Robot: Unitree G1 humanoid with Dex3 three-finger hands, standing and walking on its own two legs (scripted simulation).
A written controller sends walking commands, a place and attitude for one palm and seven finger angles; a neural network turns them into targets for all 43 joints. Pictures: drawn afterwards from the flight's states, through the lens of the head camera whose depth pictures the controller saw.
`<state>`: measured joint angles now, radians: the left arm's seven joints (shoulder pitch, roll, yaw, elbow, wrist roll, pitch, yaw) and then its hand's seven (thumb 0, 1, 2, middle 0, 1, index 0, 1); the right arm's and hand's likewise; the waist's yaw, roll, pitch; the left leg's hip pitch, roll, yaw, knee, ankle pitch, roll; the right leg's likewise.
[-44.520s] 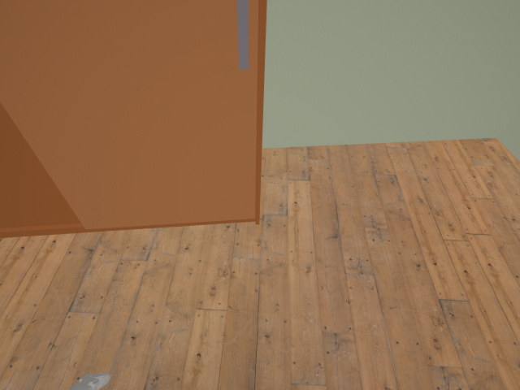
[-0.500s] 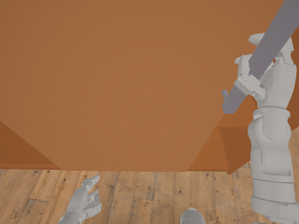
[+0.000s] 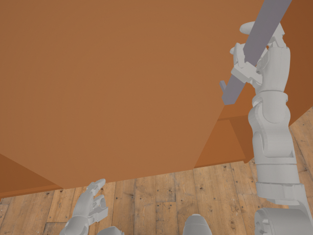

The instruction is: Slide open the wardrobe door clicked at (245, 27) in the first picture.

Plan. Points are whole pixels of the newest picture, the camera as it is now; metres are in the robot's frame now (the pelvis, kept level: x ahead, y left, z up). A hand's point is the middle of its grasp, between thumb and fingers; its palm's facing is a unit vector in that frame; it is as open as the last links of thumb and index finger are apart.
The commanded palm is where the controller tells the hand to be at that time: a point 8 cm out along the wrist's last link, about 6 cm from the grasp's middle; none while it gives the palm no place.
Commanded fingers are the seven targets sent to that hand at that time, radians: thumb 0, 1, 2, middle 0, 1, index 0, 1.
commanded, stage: step sideways, sliding the door along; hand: right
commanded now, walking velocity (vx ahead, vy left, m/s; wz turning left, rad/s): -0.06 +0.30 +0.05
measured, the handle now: (244, 49) +0.43 -0.23 +0.21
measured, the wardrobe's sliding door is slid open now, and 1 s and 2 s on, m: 0.36 0.60 0.61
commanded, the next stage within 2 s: stop walking and hold the door there in 1.32 s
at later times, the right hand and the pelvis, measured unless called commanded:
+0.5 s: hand (187, 70) +0.39 -0.10 +0.20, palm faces +0.30 +0.95 -0.07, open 6.4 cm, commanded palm +0.36 -0.07 +0.19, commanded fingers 0.00 -0.90 -0.90 0.45 1.40 0.45 1.40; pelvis +0.02 +0.11 +0.00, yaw -1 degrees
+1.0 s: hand (115, 79) +0.37 +0.04 +0.21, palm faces +0.16 +0.99 -0.03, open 6.4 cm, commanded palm +0.35 +0.06 +0.18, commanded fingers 0.00 -0.90 -0.90 0.45 1.40 0.45 1.40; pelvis +0.01 +0.21 +0.01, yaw +1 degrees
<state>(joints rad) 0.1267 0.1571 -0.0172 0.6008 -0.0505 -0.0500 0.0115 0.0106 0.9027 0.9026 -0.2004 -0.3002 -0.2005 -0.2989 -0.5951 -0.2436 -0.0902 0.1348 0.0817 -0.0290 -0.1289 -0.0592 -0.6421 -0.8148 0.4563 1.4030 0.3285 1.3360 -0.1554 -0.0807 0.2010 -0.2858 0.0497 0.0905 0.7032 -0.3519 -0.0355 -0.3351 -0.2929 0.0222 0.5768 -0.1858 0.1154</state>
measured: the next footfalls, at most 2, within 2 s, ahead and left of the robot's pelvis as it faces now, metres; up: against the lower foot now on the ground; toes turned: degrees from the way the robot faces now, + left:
left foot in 0.04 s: +0.05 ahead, +0.19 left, +0.00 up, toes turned +6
right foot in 0.18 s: +0.11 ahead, -0.11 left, +0.00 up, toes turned -12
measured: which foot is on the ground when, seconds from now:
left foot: up 0.00-0.02, down 0.04-0.18, up 0.20-0.52, down 0.54-0.70, up 0.72-1.00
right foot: down 0.00-0.04, up 0.06-0.16, down 0.18-0.54, up 0.56-0.70, down 0.72-1.00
